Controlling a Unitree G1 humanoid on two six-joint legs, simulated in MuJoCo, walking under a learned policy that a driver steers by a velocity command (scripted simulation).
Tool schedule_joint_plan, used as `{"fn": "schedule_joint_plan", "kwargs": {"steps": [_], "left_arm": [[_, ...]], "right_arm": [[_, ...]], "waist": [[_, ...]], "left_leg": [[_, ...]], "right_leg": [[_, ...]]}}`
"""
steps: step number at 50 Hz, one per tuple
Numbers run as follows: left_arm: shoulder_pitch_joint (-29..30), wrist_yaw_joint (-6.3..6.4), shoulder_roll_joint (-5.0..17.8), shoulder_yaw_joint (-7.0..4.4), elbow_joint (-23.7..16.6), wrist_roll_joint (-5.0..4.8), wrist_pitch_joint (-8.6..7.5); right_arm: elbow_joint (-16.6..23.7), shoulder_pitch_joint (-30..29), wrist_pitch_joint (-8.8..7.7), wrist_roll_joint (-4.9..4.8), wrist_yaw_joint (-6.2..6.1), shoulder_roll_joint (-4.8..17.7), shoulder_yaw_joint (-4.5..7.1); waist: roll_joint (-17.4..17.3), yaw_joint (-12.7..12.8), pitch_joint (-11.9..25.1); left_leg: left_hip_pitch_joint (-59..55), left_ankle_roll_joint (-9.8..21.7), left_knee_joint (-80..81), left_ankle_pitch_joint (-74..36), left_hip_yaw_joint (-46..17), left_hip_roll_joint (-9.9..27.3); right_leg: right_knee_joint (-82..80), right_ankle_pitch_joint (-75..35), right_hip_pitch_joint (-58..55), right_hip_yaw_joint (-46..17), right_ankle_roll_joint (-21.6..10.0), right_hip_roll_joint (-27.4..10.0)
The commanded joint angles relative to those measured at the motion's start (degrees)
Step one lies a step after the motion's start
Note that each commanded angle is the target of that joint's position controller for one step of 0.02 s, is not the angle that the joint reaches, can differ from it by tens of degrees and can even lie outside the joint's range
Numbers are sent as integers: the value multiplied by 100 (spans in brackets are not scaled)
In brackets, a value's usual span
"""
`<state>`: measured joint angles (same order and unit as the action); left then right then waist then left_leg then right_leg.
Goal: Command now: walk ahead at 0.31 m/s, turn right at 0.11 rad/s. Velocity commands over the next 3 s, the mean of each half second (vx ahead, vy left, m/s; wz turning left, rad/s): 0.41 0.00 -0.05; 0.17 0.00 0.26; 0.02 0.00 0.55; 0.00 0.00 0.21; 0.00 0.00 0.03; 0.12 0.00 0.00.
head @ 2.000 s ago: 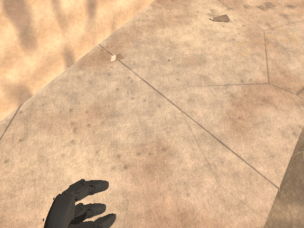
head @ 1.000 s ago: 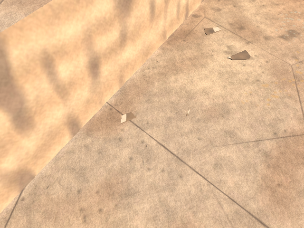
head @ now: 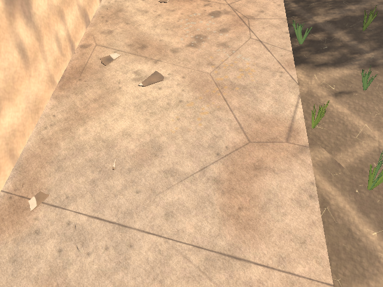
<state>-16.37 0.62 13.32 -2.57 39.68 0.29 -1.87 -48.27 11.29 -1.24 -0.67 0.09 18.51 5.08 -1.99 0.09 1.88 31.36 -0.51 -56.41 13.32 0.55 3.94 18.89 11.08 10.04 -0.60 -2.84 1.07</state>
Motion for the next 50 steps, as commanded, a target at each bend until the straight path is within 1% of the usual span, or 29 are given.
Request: {"fn": "schedule_joint_plan", "kwargs": {"steps": [1,5,9,11,13,14,15,16,17,18,19,20,23,26,29,31,33,35,36,37,38,39,40,41,42,43,44,46,50], "left_arm": [[143,19,983,-294,-280,-25,-204],[-15,-22,1169,-359,-108,-80,-209],[-177,-59,1233,-387,63,-152,-178],[-119,-71,1196,-371,106,-173,-136],[-128,-66,940,-278,125,-117,-89],[-23,-68,591,-150,20,-47,-101],[-162,-24,334,-83,-296,-35,-233],[-57,-11,816,-192,-267,-157,-330],[159,-42,1024,-244,-318,-250,-374],[243,-36,984,-234,-282,-213,-378],[335,-30,916,-234,-284,-124,-378],[329,-44,871,-248,-286,-85,-350],[321,-64,672,-220,-287,-69,-253],[680,-55,462,-157,-411,-24,-251],[1250,-137,234,-73,-535,-43,-290],[1536,-200,275,-89,-632,-50,-306],[1610,-233,412,-130,-685,-31,-342],[1241,-210,693,-235,-608,27,-379],[772,-167,836,-300,-464,62,-409],[252,-95,1164,-376,-392,163,-432],[-172,-8,1498,-424,-424,302,-340],[-243,-14,1140,-326,-505,179,-230],[55,-5,900,-268,-594,85,-113],[475,32,725,-215,-610,11,-42],[833,46,586,-162,-553,-20,0],[1146,38,593,-158,-535,40,12],[1377,16,728,-202,-514,114,14],[1602,19,796,-236,-505,151,-28],[1539,111,979,-303,-341,67,-2]], "right_arm": [[426,-572,-201,18,27,261,18],[477,-770,-241,-13,97,221,-56],[549,-892,-331,-59,169,283,-102],[482,-606,-387,-77,203,323,-102],[135,333,-413,-57,169,495,2],[-1,1132,-438,-22,113,912,125],[-32,1523,-425,52,121,1582,251],[20,1472,-469,48,151,1153,146],[106,1109,-483,42,151,815,38],[191,803,-479,64,150,619,-25],[239,571,-466,87,151,482,-75],[267,457,-470,127,144,383,-117],[211,571,-504,80,98,409,-118],[143,593,-424,88,-6,454,-128],[32,870,-326,47,-100,507,-137],[-76,1114,-243,8,-128,538,-129],[-69,1070,-162,-24,-141,594,-96],[38,826,-109,-58,-161,719,-29],[118,657,-92,-77,-161,721,-17],[276,647,-124,-1,-146,543,-70],[376,1206,-183,112,-93,3,-219],[308,1594,-176,19,-40,218,-234],[296,1338,-79,-107,-29,748,-38],[438,916,40,-140,-61,674,-20],[445,821,198,-111,-112,509,-23],[457,892,368,-71,-183,437,0],[476,1032,480,-42,-219,296,-21],[581,1097,536,13,-247,214,-21],[929,532,483,55,-140,225,-56]], "waist": [[883,108,-239],[913,221,-365],[860,278,-442],[802,76,-397],[624,-311,-61],[-194,-627,356],[-1738,-536,710],[-1145,-625,643],[-811,-514,154],[-544,-390,-28],[-382,-291,-183],[-411,-176,-236],[-319,-88,-242],[-169,-70,-303],[-276,-297,-240],[-275,-388,-241],[-340,-319,-240],[-417,-37,-48],[-326,227,210],[-4,384,860],[1257,263,1733],[1733,325,2713],[1024,349,2313],[820,199,1559],[697,28,918],[839,-159,558],[1029,-292,316],[1122,-370,243],[944,-174,491]], "left_leg": [[815,-6,802,-476,-170,130],[335,-24,1679,-500,-73,52],[-58,133,2163,-203,-6,12],[-628,280,2516,-235,83,-40],[-2016,406,2753,-153,230,-242],[-3076,720,3177,194,-940,628],[-4308,1598,4022,1286,-3506,1804],[-4218,1834,4393,2377,-4218,1932],[-3875,1644,4394,2440,-3607,1783],[-3512,1453,4403,1967,-2972,1504],[-3145,1358,4486,1358,-2534,1300],[-2830,1265,4588,761,-2126,1110],[-2627,1274,4776,-720,-1358,893],[-2521,1096,4545,-3345,-527,638],[-2440,849,4382,-3860,-83,412],[-2647,869,4164,-3811,-283,514],[-2922,911,3824,-3842,-552,641],[-3115,830,3232,-4031,-842,665],[-3046,686,2663,-4140,-790,445],[-2336,464,1673,-3297,-689,130],[-383,63,-362,125,-464,-577],[178,-90,-1580,3048,-764,-851],[372,-159,-2000,2690,-855,-490],[663,-242,-1967,2267,-589,-289],[581,-353,-1681,2013,-502,-116],[139,-430,-1455,1757,-445,-9],[-313,-482,-1312,1516,-223,-73],[-630,-466,-863,1195,-89,-52],[-896,-256,286,570,-46,145]], "right_leg": [[-1217,1080,-472,-1381,-886,-1395],[-1216,1069,-158,-1218,-950,-1471],[-968,1171,-110,-1229,-934,-1579],[-692,1122,10,-1191,-837,-1572],[276,590,498,-858,-601,-1184],[2111,353,1203,-257,-262,-639],[4113,1869,3148,135,146,201],[5073,2080,3789,-522,143,12],[5281,1529,4168,-559,24,-299],[5164,983,4073,-436,-14,-538],[4864,581,3916,-417,-4,-679],[4645,280,3604,-414,21,-785],[4206,-274,3400,-230,197,-789],[3121,-791,3080,-8,359,-628],[1888,-1591,2352,252,342,-348],[1472,-1741,2174,173,311,-213],[1176,-1485,2104,38,215,-129],[815,-1247,1640,-34,42,-26],[343,-1854,905,79,-103,21],[663,-3819,-558,-330,-405,-589],[1286,-6341,-2745,-1761,-1316,-2273],[1158,-6215,-3150,-2688,-1903,-2980],[839,-4655,-2449,-2192,-1669,-2637],[565,-3325,-1708,-1724,-1412,-2291],[195,-2235,-758,-1318,-1250,-2020],[-145,-1323,169,-999,-1110,-1830],[-417,-885,916,-654,-1072,-1659],[-575,-780,1274,-271,-1103,-1647],[-451,-944,856,-14,-1116,-1896]]}}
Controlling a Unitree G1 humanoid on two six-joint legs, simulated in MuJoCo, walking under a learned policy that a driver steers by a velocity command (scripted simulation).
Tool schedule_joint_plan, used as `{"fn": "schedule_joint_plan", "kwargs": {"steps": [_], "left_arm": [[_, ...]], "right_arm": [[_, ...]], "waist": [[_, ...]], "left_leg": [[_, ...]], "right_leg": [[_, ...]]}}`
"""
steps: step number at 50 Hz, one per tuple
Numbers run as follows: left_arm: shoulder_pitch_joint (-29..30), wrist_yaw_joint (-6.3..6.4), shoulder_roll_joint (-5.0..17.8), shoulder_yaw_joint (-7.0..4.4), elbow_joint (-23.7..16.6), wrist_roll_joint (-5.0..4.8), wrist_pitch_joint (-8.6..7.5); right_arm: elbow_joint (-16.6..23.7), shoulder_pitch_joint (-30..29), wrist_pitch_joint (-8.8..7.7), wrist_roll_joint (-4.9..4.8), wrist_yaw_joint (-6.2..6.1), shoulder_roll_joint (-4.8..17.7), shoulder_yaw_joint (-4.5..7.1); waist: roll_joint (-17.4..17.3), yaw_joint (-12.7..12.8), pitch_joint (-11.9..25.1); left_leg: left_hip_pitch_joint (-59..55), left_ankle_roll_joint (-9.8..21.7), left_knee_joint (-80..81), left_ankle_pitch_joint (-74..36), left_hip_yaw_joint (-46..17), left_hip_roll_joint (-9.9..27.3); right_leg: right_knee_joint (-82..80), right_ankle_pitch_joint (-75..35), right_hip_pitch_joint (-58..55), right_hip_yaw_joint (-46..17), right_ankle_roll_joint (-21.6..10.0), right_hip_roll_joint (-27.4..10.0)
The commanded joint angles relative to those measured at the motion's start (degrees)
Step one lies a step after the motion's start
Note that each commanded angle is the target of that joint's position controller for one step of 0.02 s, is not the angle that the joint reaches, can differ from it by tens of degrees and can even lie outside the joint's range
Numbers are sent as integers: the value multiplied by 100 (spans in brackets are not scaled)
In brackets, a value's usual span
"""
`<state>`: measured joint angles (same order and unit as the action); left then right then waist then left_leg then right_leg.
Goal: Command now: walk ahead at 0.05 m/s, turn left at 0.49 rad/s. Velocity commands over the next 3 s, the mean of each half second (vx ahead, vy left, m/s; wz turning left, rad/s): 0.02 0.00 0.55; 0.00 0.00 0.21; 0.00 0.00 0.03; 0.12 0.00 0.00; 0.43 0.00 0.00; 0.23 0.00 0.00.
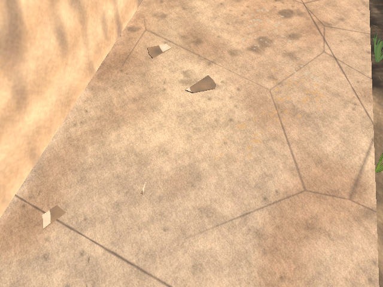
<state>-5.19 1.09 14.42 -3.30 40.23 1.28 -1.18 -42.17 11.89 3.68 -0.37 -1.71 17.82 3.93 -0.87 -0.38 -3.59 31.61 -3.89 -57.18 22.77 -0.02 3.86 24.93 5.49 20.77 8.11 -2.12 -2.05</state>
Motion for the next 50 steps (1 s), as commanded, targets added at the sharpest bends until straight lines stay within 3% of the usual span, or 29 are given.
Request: {"fn": "schedule_joint_plan", "kwargs": {"steps": [1,4,6,7,8,9,10,11,12,14,19,26,28,30,31,32,33,34,35,37,38,40,42,44,45,46,47,49,50], "left_arm": [[385,77,928,-246,-340,-48,-35],[378,70,1036,-281,-207,-161,77],[221,65,837,-248,-45,-239,158],[-65,39,577,-203,32,-178,204],[160,51,519,-170,-255,-45,193],[716,94,716,-241,-376,-60,167],[625,115,778,-281,-342,-151,172],[413,153,810,-325,-199,-131,191],[328,194,875,-359,-109,-70,207],[218,170,798,-361,-94,-60,182],[452,121,572,-242,-199,-134,107],[290,-50,692,-229,-174,-207,3],[165,-109,672,-214,-152,-198,-41],[-103,-159,655,-208,-80,-127,-92],[-208,-140,897,-247,-113,-20,-95],[10,-106,1320,-304,-164,64,-61],[32,-105,986,-218,-149,125,-69],[88,-95,853,-177,-206,76,-92],[55,-67,927,-203,-170,7,-89],[123,-40,939,-190,-141,-119,-93],[163,-43,888,-168,-118,-118,-60],[234,-64,786,-142,-90,-100,28],[-26,-72,805,-143,1,-104,103],[-103,-82,784,-103,60,-172,123],[-304,-90,724,-71,117,-172,75],[-402,-122,641,-21,122,-55,-2],[-616,-137,442,22,176,-14,-55],[-123,-137,670,3,208,10,-55],[-88,-109,647,5,240,-25,-36]], "right_arm": [[376,413,-12,27,72,329,69],[476,427,0,25,148,431,137],[357,773,-9,87,139,528,230],[427,876,-27,129,60,996,360],[748,618,-60,149,-12,1553,422],[782,717,-200,348,40,1474,406],[798,472,-317,332,56,1327,365],[857,97,-360,191,42,1136,331],[914,-141,-357,84,17,908,257],[1009,-184,-335,73,-45,704,166],[1059,165,-275,21,-132,824,240],[1215,-47,-140,40,-58,884,279],[1223,-175,-115,9,-42,812,237],[1218,-261,-100,-49,-53,695,186],[1216,-97,-126,42,-56,504,127],[1248,174,-188,114,-30,334,77],[1280,-33,-244,149,-24,571,138],[1217,-138,-258,103,-26,897,247],[1155,-205,-251,55,-28,931,296],[1028,-111,-185,51,-34,693,263],[974,-64,-168,47,-25,488,196],[954,-138,-182,56,2,141,53],[927,-254,-199,5,18,98,24],[760,2,-207,-4,31,174,50],[777,-27,-208,57,21,323,60],[854,4,-203,117,-25,658,108],[757,-148,-190,159,-11,749,121],[785,-244,-244,191,75,284,11],[737,-188,-279,202,71,361,21]], "waist": [[837,-106,1070],[844,-178,1013],[505,-291,859],[-773,-175,544],[-1970,-63,222],[-1388,-434,512],[-1098,-229,482],[-770,-23,489],[-713,49,554],[-663,128,816],[-630,-79,979],[-831,-160,976],[-812,-94,1033],[-657,103,1008],[-200,25,1093],[1044,-366,917],[1561,-193,834],[1259,-48,728],[1048,-12,716],[785,-57,659],[754,-100,669],[994,-53,769],[1187,121,879],[1100,-26,868],[932,36,889],[357,149,1022],[-582,454,960],[-318,124,591],[-271,101,497]], "left_leg": [[-1007,130,545,-397,73,134],[-1401,366,1395,-517,319,-4],[-2025,689,2390,-970,362,-272],[-2261,1098,3440,-1884,-1049,516],[-2305,2071,3931,-2735,-2971,1724],[-1913,2437,4179,-2230,-3170,1772],[-1908,2145,4152,-1760,-2697,1466],[-1939,1773,4034,-1500,-2298,1169],[-1929,1575,3947,-1659,-2059,1016],[-1946,1542,3794,-2389,-1807,800],[-2733,1600,3574,-2710,-1978,703],[-2381,1735,3358,-2774,-2564,675],[-2382,1662,3176,-3068,-2616,587],[-2036,1326,2988,-2609,-2482,309],[-1571,1008,2616,-1685,-2200,24],[-831,662,1922,-165,-1282,-781],[-691,363,1386,974,-922,-815],[-556,177,574,1197,-901,-697],[-328,70,52,1159,-882,-730],[-173,-97,-262,887,-976,-603],[-369,-142,2,789,-821,-572],[-914,-183,1001,605,-381,-442],[-1339,-174,1995,202,-181,-434],[-2050,-18,3549,-1113,-31,-504],[-2542,116,3808,-1681,-291,-356],[-3071,302,3555,-2924,-833,184],[-2524,626,3247,-2311,-907,284],[-2020,698,3381,-1248,-867,95],[-1942,635,3395,-1209,-824,28]], "right_leg": [[-1020,-300,-312,-870,-1169,-1656],[-733,250,-472,-719,-902,-1701],[39,1039,-134,-363,-364,-1367],[1479,1789,609,228,203,-752],[2985,3245,2053,91,659,140],[3983,3272,2052,-876,550,208],[4224,2692,2099,-1097,437,103],[4170,2121,2100,-1164,399,6],[4158,1799,2011,-1165,428,-6],[4353,1405,1677,-1131,516,123],[2940,1248,1645,-1265,677,238],[1526,1646,514,-1227,632,351],[921,1404,127,-1151,541,344],[-353,163,-738,-1107,332,227],[-455,-480,-1332,-1627,96,-430],[-467,-1606,-1519,-2604,-521,-1279],[-656,-1667,-1119,-3292,-1310,-1864],[-678,-1596,-1153,-3246,-1469,-1850],[-593,-1578,-1304,-3042,-1362,-1662],[-406,-1787,-1433,-2615,-1130,-1424],[-355,-1967,-1344,-2297,-1030,-1224],[-230,-2183,-1282,-1826,-876,-884],[-122,-2220,-1422,-1826,-898,-860],[-12,-1769,-1308,-1799,-725,-769],[-55,-1211,-1040,-1821,-461,-711],[154,-503,-621,-1601,-115,-506],[4,616,-758,-1125,215,-81],[146,578,-894,-1019,476,-12],[212,465,-880,-1013,450,-16]]}}
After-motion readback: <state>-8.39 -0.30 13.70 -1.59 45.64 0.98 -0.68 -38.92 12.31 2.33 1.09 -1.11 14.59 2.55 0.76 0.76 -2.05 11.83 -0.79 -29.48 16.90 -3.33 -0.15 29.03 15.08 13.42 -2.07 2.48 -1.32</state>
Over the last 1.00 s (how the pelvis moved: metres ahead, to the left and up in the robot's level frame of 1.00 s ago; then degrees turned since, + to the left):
0.33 0.06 -0.02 11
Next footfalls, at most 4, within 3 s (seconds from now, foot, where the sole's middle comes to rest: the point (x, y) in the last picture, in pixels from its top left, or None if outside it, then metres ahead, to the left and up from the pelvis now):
0.14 left None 0.07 0.13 -0.77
0.62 right None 0.12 -0.08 -0.77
0.92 left None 0.00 0.16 -0.77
2.40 left None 0.38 0.28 -0.77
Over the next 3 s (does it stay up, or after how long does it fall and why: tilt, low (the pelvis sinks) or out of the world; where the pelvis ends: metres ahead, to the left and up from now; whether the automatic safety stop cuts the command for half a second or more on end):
stays up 0.50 0.19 0.00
